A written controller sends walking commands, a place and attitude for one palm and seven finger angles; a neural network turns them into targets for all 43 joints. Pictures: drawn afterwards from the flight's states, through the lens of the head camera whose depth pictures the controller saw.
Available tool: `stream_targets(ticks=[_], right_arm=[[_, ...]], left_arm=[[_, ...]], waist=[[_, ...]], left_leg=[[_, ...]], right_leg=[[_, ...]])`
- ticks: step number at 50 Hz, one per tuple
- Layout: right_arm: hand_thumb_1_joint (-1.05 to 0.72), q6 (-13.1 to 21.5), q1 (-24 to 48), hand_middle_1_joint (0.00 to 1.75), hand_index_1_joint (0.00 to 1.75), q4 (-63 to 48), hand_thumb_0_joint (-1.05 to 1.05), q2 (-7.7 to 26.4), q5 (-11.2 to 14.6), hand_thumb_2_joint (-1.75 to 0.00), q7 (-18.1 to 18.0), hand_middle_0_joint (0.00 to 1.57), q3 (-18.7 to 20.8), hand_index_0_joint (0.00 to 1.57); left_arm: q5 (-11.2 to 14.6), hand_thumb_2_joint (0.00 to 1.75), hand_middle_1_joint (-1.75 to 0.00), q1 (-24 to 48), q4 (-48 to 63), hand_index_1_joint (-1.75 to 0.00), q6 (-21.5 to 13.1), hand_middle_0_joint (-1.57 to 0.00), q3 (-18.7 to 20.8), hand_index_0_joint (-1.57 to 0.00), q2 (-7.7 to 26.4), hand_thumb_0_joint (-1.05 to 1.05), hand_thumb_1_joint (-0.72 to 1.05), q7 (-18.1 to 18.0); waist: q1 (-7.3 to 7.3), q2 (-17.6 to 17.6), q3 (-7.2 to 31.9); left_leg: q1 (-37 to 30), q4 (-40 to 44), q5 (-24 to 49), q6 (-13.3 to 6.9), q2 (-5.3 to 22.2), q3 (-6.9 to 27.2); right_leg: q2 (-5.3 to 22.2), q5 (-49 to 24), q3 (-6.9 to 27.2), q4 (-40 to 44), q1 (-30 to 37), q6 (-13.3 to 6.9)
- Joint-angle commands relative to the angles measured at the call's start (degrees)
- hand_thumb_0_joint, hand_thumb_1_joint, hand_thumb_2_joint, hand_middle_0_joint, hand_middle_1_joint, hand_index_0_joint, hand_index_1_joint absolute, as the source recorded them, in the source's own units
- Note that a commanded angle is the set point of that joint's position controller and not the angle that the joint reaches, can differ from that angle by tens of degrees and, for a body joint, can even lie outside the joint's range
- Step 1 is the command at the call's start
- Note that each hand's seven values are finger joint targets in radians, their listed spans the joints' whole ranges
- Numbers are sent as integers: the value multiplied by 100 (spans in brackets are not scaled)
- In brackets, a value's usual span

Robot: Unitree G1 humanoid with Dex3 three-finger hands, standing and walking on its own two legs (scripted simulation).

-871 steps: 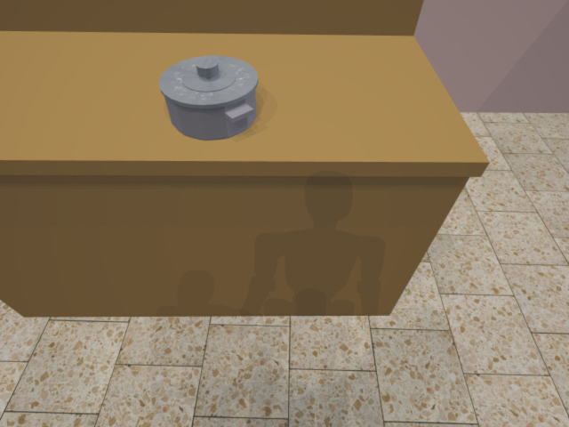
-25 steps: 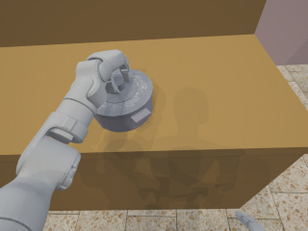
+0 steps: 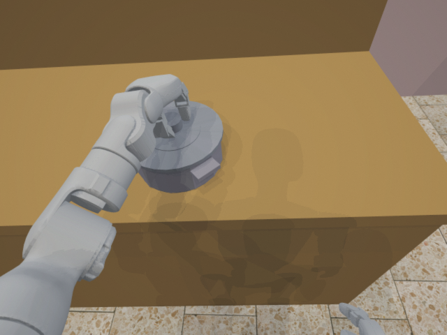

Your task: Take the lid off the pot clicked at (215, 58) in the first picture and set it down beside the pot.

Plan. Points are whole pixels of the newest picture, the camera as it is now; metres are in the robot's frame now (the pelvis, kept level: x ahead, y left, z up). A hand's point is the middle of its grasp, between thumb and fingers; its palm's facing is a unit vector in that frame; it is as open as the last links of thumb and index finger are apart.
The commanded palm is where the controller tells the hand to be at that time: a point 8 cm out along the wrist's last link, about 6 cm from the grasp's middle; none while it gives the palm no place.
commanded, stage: close the fingers and squeeze the knob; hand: left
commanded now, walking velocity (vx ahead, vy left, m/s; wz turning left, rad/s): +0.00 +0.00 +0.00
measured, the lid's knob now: (170, 122) +0.48 +0.11 +0.13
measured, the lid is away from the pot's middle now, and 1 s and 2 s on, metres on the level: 0.00 0.01 0.02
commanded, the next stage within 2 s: lift the lid straight up in 0.06 s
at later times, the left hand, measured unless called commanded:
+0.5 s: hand (164, 116) +0.45 +0.11 +0.16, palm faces -0.34 -0.09 -0.94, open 7.2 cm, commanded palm +0.45 +0.12 +0.25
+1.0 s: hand (159, 95) +0.45 +0.11 +0.21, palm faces -0.26 -0.09 -0.96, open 7.2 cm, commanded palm +0.44 +0.12 +0.29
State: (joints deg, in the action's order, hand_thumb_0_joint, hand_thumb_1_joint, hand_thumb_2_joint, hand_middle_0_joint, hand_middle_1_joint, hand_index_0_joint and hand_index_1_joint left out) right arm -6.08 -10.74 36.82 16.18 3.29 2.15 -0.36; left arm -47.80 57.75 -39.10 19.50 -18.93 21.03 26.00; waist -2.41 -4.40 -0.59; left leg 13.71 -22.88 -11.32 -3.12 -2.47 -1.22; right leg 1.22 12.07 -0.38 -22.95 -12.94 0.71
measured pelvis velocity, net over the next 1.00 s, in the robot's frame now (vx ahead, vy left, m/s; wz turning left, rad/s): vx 0.00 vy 0.00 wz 0.00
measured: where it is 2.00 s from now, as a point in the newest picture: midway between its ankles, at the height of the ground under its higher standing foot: outside the picture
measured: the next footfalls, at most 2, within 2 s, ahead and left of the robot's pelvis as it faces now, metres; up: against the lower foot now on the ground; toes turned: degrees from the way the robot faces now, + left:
none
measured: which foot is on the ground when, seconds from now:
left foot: down 0.00-1.00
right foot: down 0.00-1.00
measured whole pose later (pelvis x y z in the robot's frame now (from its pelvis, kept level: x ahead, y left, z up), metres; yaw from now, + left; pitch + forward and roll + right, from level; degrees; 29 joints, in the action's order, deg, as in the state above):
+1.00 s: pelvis +0.00 +0.00 +0.00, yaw +0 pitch +2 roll +0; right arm -4.1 -9.5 37.3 16.7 3.2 1.9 -0.4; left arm -47.6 63.5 -37.0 20.2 -18.4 23.0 29.5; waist -1.9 -5.0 -1.2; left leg 12.3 -21.3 -10.5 -3.1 -2.6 -0.9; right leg 1.3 11.6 -0.5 -21.8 -11.7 0.6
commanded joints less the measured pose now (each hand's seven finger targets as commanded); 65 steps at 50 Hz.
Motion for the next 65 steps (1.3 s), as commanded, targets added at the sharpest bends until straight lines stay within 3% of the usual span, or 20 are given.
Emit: stream_targets(ticks=[1,4,7,10,22,25,28,32,34,39,40,44,47,51,54,57,59,60,64,65], right_arm=[[-90,218,423,30,30,-756,0,684,14,-90,-18,20,211,20],[-90,178,482,30,30,-767,0,669,33,-90,-22,20,219,20],[-90,157,438,30,30,-685,0,692,46,-90,-37,20,181,20],[-90,195,491,30,30,-750,0,666,15,-90,-44,20,196,20],[-90,320,405,30,30,-535,0,655,7,-90,-123,20,183,20],[-90,386,361,30,30,-558,0,684,-25,-90,-152,20,190,20],[-90,422,393,30,30,-530,0,657,-22,-90,-175,20,174,20],[-90,558,352,30,30,-565,0,660,-44,-90,-134,20,219,20],[-90,533,332,30,30,-574,0,667,-29,-90,-92,20,245,20],[-90,430,393,30,30,-579,0,735,-12,-90,-54,20,233,20],[-90,444,399,30,30,-616,0,729,-22,-90,-50,20,211,20],[-90,390,527,30,30,-688,0,695,5,-90,-47,20,203,20],[-90,412,545,30,30,-698,0,694,22,-90,-54,20,181,20],[-90,464,603,30,30,-713,0,655,23,-90,-47,20,187,20],[-90,409,573,30,30,-587,0,720,50,-90,-84,20,164,20],[-90,490,635,30,30,-617,0,671,29,-90,-126,20,119,20],[-90,523,666,30,30,-651,0,642,38,-90,-109,20,153,20],[-90,533,630,30,30,-630,0,658,30,-90,-108,20,140,20],[-90,505,615,30,30,-581,0,694,48,-90,-111,20,139,20],[-90,506,600,30,30,-567,0,688,40,-90,-117,20,116,20]], left_arm=[[-180,80,-104,2814,1093,-101,-15,-90,655,-89,1192,0,70,-267],[-112,82,-105,2906,1183,-102,-14,-91,405,-90,868,0,73,-245],[-158,82,-106,2861,851,-102,42,-91,606,-90,1150,0,74,-285],[-181,83,-106,3146,1315,-102,-3,-91,573,-90,1160,0,75,-290],[-189,84,-106,3932,974,-102,74,-91,540,-90,1195,0,75,-266],[-185,84,-106,4060,1125,-102,15,-91,943,-90,1694,0,75,-244],[-199,84,-106,4181,908,-102,10,-91,716,-90,1450,0,75,-158],[-208,84,-106,4409,1429,-102,-72,-91,761,-90,1534,0,75,-134],[-89,84,-106,4191,1381,-102,-40,-91,463,-90,1083,0,75,-70],[-63,84,-106,3805,1105,-102,47,-91,811,-90,1402,0,75,-12],[-153,84,-106,3951,1342,-102,18,-91,1073,-90,1797,0,75,-32],[-129,84,-106,3887,1305,-102,42,-91,722,-90,1390,0,75,14],[-217,84,-106,4235,1532,-102,43,-91,931,-90,1736,0,75,-30],[-173,84,-106,4495,1700,-102,49,-91,658,-90,1441,0,75,-21],[-90,84,-106,4360,1139,-102,120,-91,610,-90,1351,0,75,-10],[-192,84,-106,4714,1244,-102,72,-91,882,-90,1760,0,75,-30],[-73,84,-106,4750,1468,-102,30,-91,507,-90,1258,0,75,16],[-165,84,-106,4705,1391,-102,43,-91,754,-90,1618,0,75,2],[-74,84,-106,4613,1030,-102,88,-91,588,-90,1333,0,75,68],[-176,84,-106,4790,1034,-102,89,-91,743,-90,1598,0,75,67]], waist=[[32,666,2321],[-33,651,2264],[-3,783,2017],[-9,534,2498],[-83,689,2430],[-8,767,2766],[-51,823,2574],[-40,465,2973],[-73,417,2918],[33,757,2513],[103,810,2680],[50,730,2455],[83,653,2581],[32,536,2724],[-12,614,2312],[61,775,2537],[-2,590,2635],[51,591,2648],[7,693,2332],[32,799,2376]], left_leg=[[-1152,36,1509,-122,-79,276],[-1146,39,1503,-122,-72,264],[-984,120,1253,-102,-84,248],[-1279,19,1581,-116,-83,295],[-1293,93,1435,-128,-86,365],[-1304,83,1496,-163,-103,372],[-1218,92,1486,-178,-131,344],[-1584,-53,1997,-177,-77,419],[-1621,-81,2242,-179,-67,433],[-1291,48,1885,-181,-113,309],[-1320,64,1994,-173,-114,330],[-1291,79,1960,-183,-95,292],[-1388,137,1796,-153,-87,316],[-1598,112,1842,-133,-65,363],[-1383,204,1508,-133,-76,334],[-1363,236,1419,-141,-103,342],[-1562,178,1583,-148,-100,355],[-1542,219,1508,-123,-86,365],[-1393,252,1395,-129,-105,358],[-1362,305,1316,-104,-96,359]], right_leg=[[-389,-1912,-146,47,576,-308],[-375,-1889,-178,76,495,-309],[-399,-1704,-189,97,481,-286],[-377,-1929,-127,32,574,-314],[-391,-1904,-124,93,526,-303],[-342,-2098,-36,80,813,-282],[-333,-2193,-41,91,759,-277],[-314,-2456,14,-10,716,-318],[-326,-2517,-58,17,659,-330],[-304,-2457,-106,90,799,-295],[-311,-2558,-72,45,966,-283],[-300,-2421,-101,125,808,-304],[-322,-2211,-78,110,822,-299],[-341,-2085,-103,110,702,-312],[-336,-1817,-164,214,559,-319],[-312,-1822,-77,183,749,-296],[-296,-1891,-113,200,657,-321],[-315,-1779,-99,199,697,-308],[-310,-1680,-167,255,575,-319],[-326,-1613,-142,241,646,-297]])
